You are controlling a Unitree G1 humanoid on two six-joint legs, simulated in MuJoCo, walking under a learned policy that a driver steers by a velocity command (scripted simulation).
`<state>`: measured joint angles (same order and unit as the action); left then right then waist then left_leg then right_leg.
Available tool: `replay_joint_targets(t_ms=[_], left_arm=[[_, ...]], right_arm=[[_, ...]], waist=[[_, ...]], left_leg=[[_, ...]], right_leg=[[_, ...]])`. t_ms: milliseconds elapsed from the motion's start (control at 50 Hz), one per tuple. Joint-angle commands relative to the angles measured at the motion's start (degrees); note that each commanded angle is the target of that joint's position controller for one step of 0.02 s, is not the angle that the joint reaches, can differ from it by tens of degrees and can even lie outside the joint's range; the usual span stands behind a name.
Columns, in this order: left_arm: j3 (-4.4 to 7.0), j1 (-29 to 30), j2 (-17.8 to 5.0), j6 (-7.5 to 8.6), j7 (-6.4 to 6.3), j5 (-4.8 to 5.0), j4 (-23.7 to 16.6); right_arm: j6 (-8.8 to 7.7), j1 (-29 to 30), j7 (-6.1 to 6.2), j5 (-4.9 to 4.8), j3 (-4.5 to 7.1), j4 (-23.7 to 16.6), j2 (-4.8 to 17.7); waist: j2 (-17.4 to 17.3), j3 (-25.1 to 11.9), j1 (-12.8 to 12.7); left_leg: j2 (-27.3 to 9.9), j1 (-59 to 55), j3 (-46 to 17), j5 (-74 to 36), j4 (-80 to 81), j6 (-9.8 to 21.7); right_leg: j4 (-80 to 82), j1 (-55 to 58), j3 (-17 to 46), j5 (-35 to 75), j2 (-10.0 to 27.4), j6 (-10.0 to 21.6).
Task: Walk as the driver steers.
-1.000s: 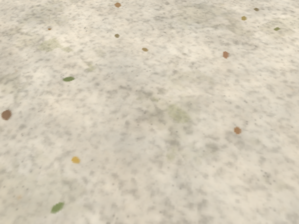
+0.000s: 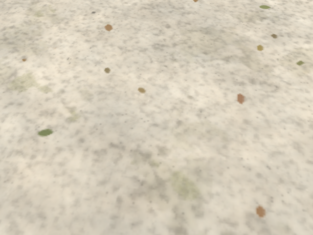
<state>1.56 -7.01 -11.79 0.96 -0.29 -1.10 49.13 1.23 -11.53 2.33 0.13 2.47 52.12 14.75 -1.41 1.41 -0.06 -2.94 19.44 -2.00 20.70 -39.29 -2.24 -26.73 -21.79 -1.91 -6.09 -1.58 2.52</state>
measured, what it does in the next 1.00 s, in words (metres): steps on the spot, turning right: left foot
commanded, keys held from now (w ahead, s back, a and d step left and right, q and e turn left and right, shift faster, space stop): no key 0.30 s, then e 0.62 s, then w+e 0.08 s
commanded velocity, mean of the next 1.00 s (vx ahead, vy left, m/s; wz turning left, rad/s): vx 0.02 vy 0.00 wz -0.28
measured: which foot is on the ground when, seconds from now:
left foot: up 0.00-0.02, down 0.04-0.60, up 0.62-1.00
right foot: down 0.00-1.00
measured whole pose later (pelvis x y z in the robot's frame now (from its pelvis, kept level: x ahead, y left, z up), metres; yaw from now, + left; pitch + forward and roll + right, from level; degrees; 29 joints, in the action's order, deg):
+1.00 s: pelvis +0.06 +0.01 +0.01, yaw -20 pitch +2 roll +1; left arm 5.0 -9.2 -16.5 -1.3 -2.1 1.0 46.2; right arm -1.4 -5.0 2.7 -0.8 4.6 49.2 15.8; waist 0.3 1.3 -1.8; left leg 1.5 21.8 -6.2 20.2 -38.4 -3.4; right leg -24.9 -18.4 9.8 -8.3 -6.7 3.5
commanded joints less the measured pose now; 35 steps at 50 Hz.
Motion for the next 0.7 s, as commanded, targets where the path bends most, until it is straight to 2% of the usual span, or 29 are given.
replay_joint_targets(t_ms=[20,40,60,80,100,120,180,300,380,420,460,500,520,540,560,580,600,620,640,660,680,700], left_arm=[[1.33,2.4,-6.6,0.40,-0.56,0.89,-2.1],[1.09,1.1,-6.0,0.41,-0.49,0.73,-1.3],[1.43,0.0,-6.6,0.38,-0.44,0.45,-1.2],[1.48,0.6,-6.4,0.34,-0.68,0.33,-1.1],[1.52,0.8,-6.3,0.34,-0.89,0.33,-0.8],[1.55,0.2,-6.0,0.26,-1.09,0.50,-0.2],[1.70,-1.1,-6.0,0.07,-1.17,0.44,1.6],[1.87,-1.1,-5.9,-0.22,-1.06,0.95,4.2],[2.75,2.3,-8.3,-0.91,-1.40,1.87,2.4],[2.96,3.0,-7.8,-1.41,-1.42,1.94,1.4],[3.17,2.8,-7.3,-1.94,-1.21,1.69,0.6],[3.30,1.3,-6.4,-2.41,-0.72,1.37,-0.1],[3.34,1.4,-6.2,-2.56,-0.36,1.52,-0.5],[3.37,1.6,-6.2,-2.59,0.03,1.76,-1.0],[3.52,0.5,-6.2,-2.53,0.36,1.96,-0.8],[4.14,-1.2,-7.3,-2.47,0.50,1.88,-0.3],[5.58,-2.4,-11.4,-2.32,0.31,1.77,-0.8],[6.94,-5.6,-18.1,-1.96,0.08,1.05,-1.5],[5.23,-9.5,-15.0,-0.48,0.52,-0.03,-0.8],[4.79,-6.3,-13.6,0.71,0.43,0.33,-1.8],[4.86,-3.1,-13.4,1.26,0.17,1.21,-3.0],[4.84,-0.6,-13.2,1.10,-0.20,1.84,-3.8]], right_arm=[[-0.04,-7.4,-0.09,1.03,0.87,0.9,3.0],[-0.12,-6.3,-0.09,1.61,0.95,0.2,4.4],[-0.18,-4.9,0.15,1.01,1.60,-0.1,7.7],[-0.57,-4.1,0.01,0.53,1.65,0.8,7.1],[-1.24,-2.9,-0.06,0.65,1.11,1.0,5.1],[-1.85,-2.0,-0.10,0.86,0.87,1.3,4.3],[-3.23,-3.1,-0.28,0.38,0.74,2.4,3.9],[-3.08,-5.5,-0.13,0.04,0.52,4.7,3.7],[-2.20,-5.9,1.34,-0.17,1.97,3.9,6.9],[-1.64,-7.3,2.14,-0.14,2.62,3.7,7.4],[-1.35,-7.3,2.84,-0.05,3.29,3.0,8.4],[-1.51,-3.0,3.38,-0.29,3.53,1.0,8.6],[-1.70,-0.6,3.45,-0.45,3.62,-0.1,8.7],[-1.83,1.2,3.44,-0.72,3.88,-0.9,9.2],[-1.83,3.0,3.34,-1.20,4.23,-1.4,10.0],[-1.78,2.5,3.13,-1.41,4.43,-1.1,10.2],[-1.74,-0.6,2.66,-0.73,4.38,-0.7,9.0],[-1.68,2.1,2.75,0.62,3.22,-3.9,5.3],[-1.77,4.1,2.34,0.22,2.93,-4.6,4.6],[-1.83,3.1,1.85,-0.68,3.07,-4.6,5.4],[-1.92,2.8,1.79,-0.77,3.32,-3.8,6.0],[-2.02,3.5,2.17,-0.22,3.74,-3.7,7.2]], waist=[[7.7,-6.3,2.9],[5.9,-4.2,2.1],[1.6,-1.3,-0.2],[-2.6,0.3,-0.5],[-3.9,0.9,-0.7],[-4.8,0.8,-1.2],[-2.8,-0.4,-0.7],[0.3,-2.1,0.4],[0.5,-1.9,1.6],[-1.3,-1.6,2.2],[-4.6,-1.6,2.1],[-9.1,-1.5,0.8],[-9.1,-0.6,0.5],[-7.8,-0.2,0.0],[-6.3,-0.6,-1.1],[-4.5,-2.0,-1.8],[4.6,-3.5,-1.3],[19.3,-4.7,-2.3],[14.3,-10.2,-3.8],[9.7,-8.3,-2.0],[5.1,-6.8,-0.8],[2.7,-5.9,-0.3]], left_leg=[[1.3,-12.1,2.6,-9.5,10.2,1.7],[-1.4,-11.5,-0.4,-9.5,13.1,3.1],[-2.9,-6.1,-1.9,-2.1,14.4,4.7],[-2.1,1.4,-2.3,7.0,16.7,5.3],[-1.9,4.4,-2.5,8.3,18.7,4.5],[-1.9,4.9,-2.4,6.3,19.5,3.6],[-1.2,1.1,-1.5,-1.5,17.7,2.7],[-0.3,-3.4,-0.3,-11.0,15.2,3.2],[-0.9,-7.4,0.7,-14.5,12.5,4.3],[-3.8,-8.9,-1.2,-17.8,12.6,6.2],[-9.5,-10.3,-5.1,-22.0,13.8,9.3],[-16.1,-9.7,-9.0,-26.4,14.8,12.7],[-17.7,-9.2,-9.3,-28.1,14.7,13.5],[-17.5,-8.5,-8.1,-28.6,13.7,12.7],[-15.7,-6.7,-5.0,-27.8,11.7,10.7],[-12.9,-4.6,-1.5,-25.1,7.7,8.1],[-7.2,0.3,5.0,-17.8,-3.8,3.6],[4.7,15.9,8.9,10.6,-21.0,-2.2],[4.5,16.2,-2.5,20.9,-31.8,-1.5],[3.3,17.7,-4.0,18.0,-35.2,-0.8],[2.0,18.2,-3.9,13.3,-34.5,-0.3],[1.0,18.5,-4.1,8.7,-31.2,-0.1]], right_leg=[[11.2,-1.3,10.0,-19.4,9.6,4.3],[10.2,-2.3,9.4,-23.0,8.3,1.7],[8.7,-1.1,6.8,-22.3,5.3,-0.2],[6.0,4.4,3.9,-17.1,3.2,-1.5],[3.6,8.3,3.6,-12.8,3.2,-1.5],[2.3,10.0,3.4,-9.6,3.3,-1.0],[0.9,10.6,3.3,-2.9,3.3,-0.1],[-0.5,11.8,3.0,5.7,3.5,-0.3],[-4.5,5.0,3.5,9.3,2.2,0.7],[-7.8,0.8,3.4,8.2,1.2,0.6],[-12.3,-3.1,2.3,2.6,0.5,-0.1],[-18.7,-5.2,1.0,-14.9,0.9,-0.1],[-19.9,-6.1,0.7,-20.3,1.8,0.1],[-18.0,-5.1,0.2,-20.3,2.4,0.5],[-12.9,-0.8,-1.0,-15.3,1.9,0.9],[-7.6,5.2,-0.8,-8.0,0.8,1.6],[-0.2,12.0,8.4,5.9,4.2,4.1],[8.1,19.4,34.4,15.5,18.4,15.3],[8.9,21.3,40.1,18.0,22.1,19.5],[7.6,19.8,34.3,18.8,20.9,18.4],[7.0,17.9,29.0,15.9,17.7,15.3],[7.4,16.5,26.5,12.3,16.0,12.8]])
